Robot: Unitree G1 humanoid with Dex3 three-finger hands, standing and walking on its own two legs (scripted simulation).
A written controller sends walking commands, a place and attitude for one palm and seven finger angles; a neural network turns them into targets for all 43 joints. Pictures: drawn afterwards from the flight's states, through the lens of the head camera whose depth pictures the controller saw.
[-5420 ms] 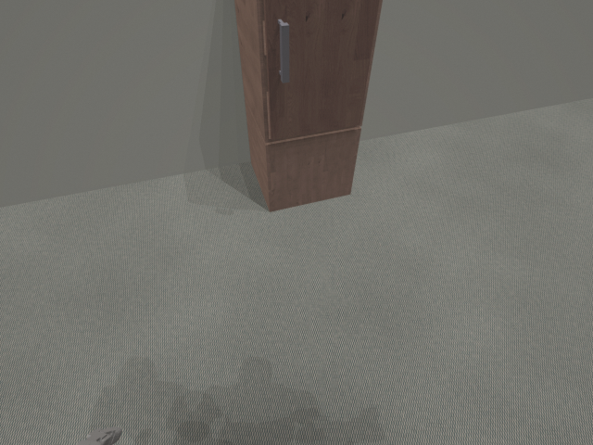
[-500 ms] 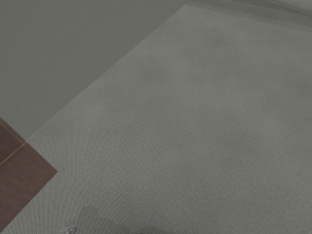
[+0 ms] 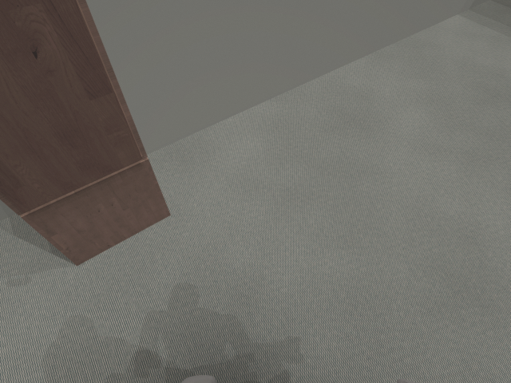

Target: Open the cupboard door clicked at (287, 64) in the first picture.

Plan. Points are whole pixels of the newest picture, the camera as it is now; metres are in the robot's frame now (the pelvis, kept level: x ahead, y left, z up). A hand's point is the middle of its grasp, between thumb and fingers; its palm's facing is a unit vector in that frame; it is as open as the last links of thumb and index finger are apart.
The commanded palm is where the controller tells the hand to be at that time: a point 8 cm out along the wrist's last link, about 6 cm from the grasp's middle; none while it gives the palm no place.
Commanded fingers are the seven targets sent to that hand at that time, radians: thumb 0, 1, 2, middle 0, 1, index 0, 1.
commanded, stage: turn to face it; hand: left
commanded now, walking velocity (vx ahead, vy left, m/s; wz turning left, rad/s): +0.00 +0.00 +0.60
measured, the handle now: out of the picture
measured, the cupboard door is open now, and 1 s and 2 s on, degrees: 0 0 0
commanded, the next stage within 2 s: take the last steps up to it in 1.18 s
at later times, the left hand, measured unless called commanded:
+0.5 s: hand out of the picture +0.08 +0.22 -0.13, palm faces +0.27 -0.91 -0.30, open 7.4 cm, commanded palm none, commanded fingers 0.00 0.90 0.90 -0.20 -0.30 -0.20 -0.30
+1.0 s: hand out of the picture -0.14 +0.19 -0.18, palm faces +0.59 -0.77 -0.25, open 7.4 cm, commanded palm none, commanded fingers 0.00 0.90 0.90 -0.20 -0.30 -0.20 -0.30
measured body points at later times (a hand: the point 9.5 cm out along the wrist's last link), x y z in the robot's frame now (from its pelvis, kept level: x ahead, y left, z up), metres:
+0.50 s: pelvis -0.01 -0.02 +0.00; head +0.03 -0.03 +0.45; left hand +0.06 +0.27 -0.11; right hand +0.11 -0.25 -0.15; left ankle -0.01 +0.12 -0.73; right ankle +0.02 -0.13 -0.73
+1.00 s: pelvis -0.03 +0.00 -0.01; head -0.01 +0.04 +0.44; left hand -0.17 +0.23 -0.16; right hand +0.21 -0.16 -0.13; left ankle -0.09 +0.08 -0.73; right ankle +0.02 -0.13 -0.72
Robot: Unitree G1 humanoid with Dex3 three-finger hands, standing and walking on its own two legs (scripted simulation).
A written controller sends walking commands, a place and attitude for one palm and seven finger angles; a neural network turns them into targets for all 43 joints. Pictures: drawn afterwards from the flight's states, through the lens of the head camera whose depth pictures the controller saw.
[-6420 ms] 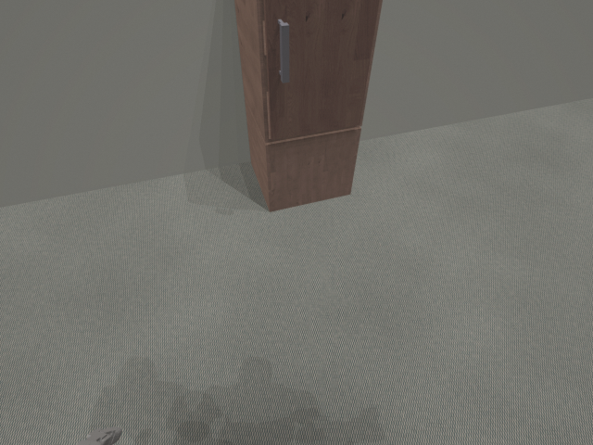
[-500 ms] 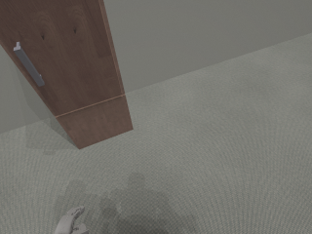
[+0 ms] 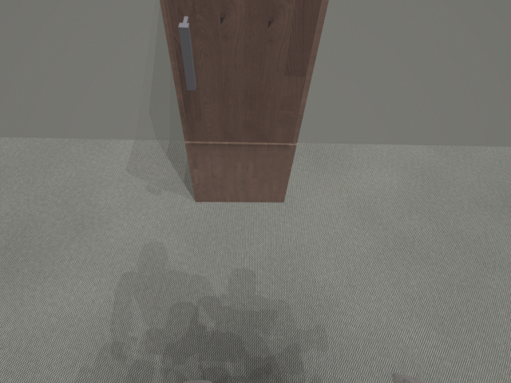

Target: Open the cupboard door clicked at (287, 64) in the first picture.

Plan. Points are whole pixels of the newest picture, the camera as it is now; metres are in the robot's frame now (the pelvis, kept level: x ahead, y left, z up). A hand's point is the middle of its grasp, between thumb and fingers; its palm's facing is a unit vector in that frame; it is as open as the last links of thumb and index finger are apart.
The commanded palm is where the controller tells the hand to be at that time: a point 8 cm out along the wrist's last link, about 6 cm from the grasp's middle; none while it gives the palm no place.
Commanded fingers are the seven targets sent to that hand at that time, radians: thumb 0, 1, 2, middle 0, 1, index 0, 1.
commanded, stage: turn to face it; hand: left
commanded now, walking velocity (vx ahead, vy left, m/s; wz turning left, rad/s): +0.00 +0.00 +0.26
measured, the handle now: (188, 54) +0.87 +0.26 +0.02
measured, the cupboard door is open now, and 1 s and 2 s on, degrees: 0 0 0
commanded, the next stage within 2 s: take the last steps up to it in 0.18 s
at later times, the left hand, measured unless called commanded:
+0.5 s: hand out of the picture +0.04 +0.19 -0.14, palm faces +0.10 -0.97 -0.24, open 7.4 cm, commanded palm none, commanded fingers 0.00 0.90 0.90 -0.20 -0.30 -0.20 -0.30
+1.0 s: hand out of the picture -0.06 +0.14 -0.16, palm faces +0.29 -0.95 -0.10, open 7.4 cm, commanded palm none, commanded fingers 0.00 0.90 0.90 -0.20 -0.30 -0.20 -0.30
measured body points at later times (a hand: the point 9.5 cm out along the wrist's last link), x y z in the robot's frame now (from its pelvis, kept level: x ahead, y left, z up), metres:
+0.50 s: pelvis -0.01 +0.00 +0.01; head -0.01 -0.02 +0.46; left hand +0.04 +0.24 -0.12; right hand +0.03 -0.24 -0.15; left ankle +0.00 +0.10 -0.72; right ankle -0.02 -0.12 -0.72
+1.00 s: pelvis +0.11 +0.05 +0.00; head +0.14 +0.07 +0.45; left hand -0.07 +0.19 -0.15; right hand +0.23 -0.16 -0.15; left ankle +0.17 +0.15 -0.73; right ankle -0.01 -0.11 -0.72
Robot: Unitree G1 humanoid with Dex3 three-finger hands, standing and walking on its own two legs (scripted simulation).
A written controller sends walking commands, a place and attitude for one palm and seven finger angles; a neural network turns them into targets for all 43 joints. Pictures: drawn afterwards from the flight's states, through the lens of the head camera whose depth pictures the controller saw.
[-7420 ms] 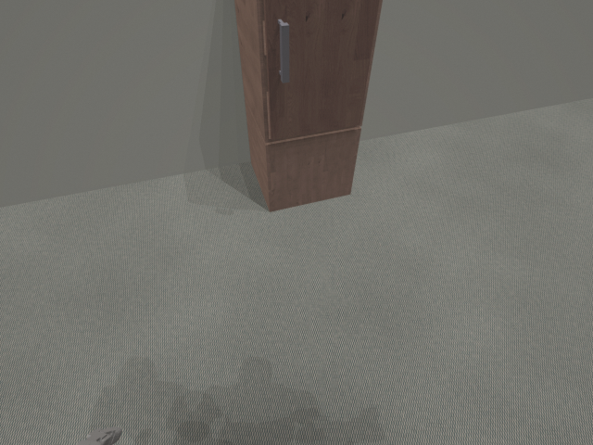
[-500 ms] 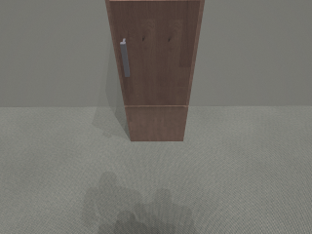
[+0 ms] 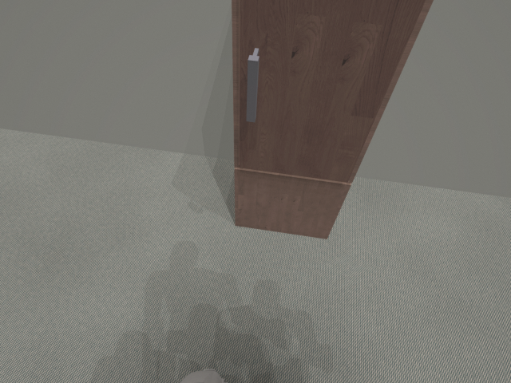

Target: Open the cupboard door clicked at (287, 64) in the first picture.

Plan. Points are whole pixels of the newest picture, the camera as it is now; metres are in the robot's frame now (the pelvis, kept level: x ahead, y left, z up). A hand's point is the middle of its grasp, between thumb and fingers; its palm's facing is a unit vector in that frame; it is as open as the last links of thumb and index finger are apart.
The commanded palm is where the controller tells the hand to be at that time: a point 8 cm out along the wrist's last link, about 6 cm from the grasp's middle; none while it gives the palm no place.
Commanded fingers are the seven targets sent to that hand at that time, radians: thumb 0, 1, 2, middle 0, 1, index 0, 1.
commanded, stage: take the last steps up to it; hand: left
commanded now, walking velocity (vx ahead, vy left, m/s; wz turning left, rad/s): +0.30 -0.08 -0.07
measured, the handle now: (253, 86) +0.78 +0.10 +0.02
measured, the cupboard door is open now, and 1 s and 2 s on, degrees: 0 0 0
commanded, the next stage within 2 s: come to a stop and stand still in 0.52 s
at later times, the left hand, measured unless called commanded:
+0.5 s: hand (192, 298) +0.28 +0.16 -0.14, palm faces -0.08 -0.98 -0.19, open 7.4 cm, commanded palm none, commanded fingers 0.00 0.90 0.90 -0.20 -0.30 -0.20 -0.30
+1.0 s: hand (201, 296) +0.29 +0.14 -0.15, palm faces +0.05 -0.97 -0.24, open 7.3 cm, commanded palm none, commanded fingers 0.00 0.90 0.90 -0.20 -0.30 -0.20 -0.30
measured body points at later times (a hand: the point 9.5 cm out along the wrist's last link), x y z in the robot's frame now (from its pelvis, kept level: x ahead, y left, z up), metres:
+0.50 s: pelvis +0.16 -0.02 +0.02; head +0.18 -0.02 +0.47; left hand +0.28 +0.21 -0.12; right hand +0.06 -0.22 -0.14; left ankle +0.08 +0.10 -0.72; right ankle +0.27 -0.16 -0.69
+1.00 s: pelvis +0.24 -0.04 +0.02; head +0.28 -0.05 +0.46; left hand +0.29 +0.19 -0.14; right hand +0.35 -0.29 -0.13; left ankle +0.25 +0.08 -0.69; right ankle +0.27 -0.16 -0.72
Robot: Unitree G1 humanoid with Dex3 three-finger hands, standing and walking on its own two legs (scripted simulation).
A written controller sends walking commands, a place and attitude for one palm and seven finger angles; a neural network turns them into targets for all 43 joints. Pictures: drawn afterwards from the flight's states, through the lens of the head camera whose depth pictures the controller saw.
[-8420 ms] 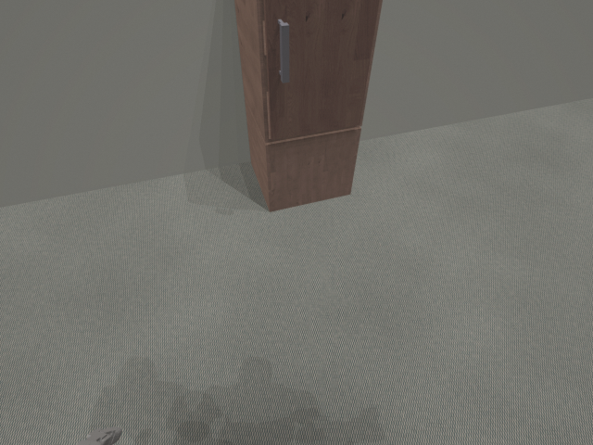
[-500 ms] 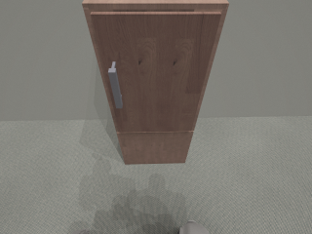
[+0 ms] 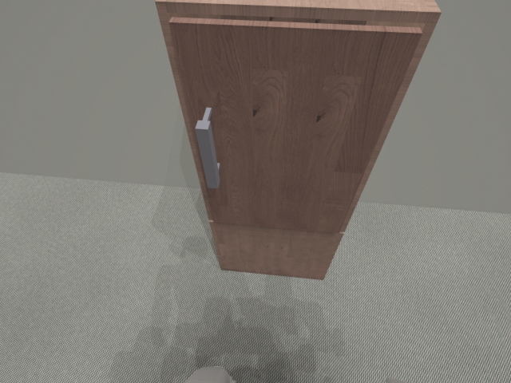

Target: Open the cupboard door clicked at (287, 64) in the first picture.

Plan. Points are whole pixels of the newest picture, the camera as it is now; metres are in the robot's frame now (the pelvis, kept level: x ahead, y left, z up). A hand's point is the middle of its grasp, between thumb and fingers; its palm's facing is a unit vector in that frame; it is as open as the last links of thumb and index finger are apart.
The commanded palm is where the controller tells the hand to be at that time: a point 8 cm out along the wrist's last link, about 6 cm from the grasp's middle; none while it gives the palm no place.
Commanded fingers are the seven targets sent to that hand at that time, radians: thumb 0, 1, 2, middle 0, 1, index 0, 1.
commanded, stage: come to a stop and stand still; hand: left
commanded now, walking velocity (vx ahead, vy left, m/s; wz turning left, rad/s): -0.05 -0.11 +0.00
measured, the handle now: (211, 150) +0.54 +0.15 +0.00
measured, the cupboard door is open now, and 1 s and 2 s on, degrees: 0 0 0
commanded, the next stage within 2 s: look again from close up in 1.30 s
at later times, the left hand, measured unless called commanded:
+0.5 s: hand out of the picture -0.01 +0.21 -0.17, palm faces -0.01 -0.98 -0.21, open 7.4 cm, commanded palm none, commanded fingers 0.00 0.90 0.90 -0.20 -0.30 -0.20 -0.30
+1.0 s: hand out of the picture -0.07 +0.15 -0.18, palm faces +0.11 -0.98 -0.18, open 7.4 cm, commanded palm none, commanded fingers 0.00 0.90 0.90 -0.20 -0.30 -0.20 -0.30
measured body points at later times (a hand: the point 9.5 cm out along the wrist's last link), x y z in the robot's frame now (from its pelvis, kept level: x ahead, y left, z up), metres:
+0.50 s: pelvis -0.04 +0.02 +0.01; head -0.02 +0.03 +0.46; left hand -0.01 +0.26 -0.15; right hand -0.04 -0.23 -0.14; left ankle +0.00 +0.13 -0.74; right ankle -0.10 -0.13 -0.70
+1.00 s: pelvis -0.01 +0.00 +0.00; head +0.02 -0.01 +0.45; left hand -0.07 +0.20 -0.16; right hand +0.02 -0.23 -0.16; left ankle +0.00 +0.12 -0.74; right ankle -0.09 -0.12 -0.73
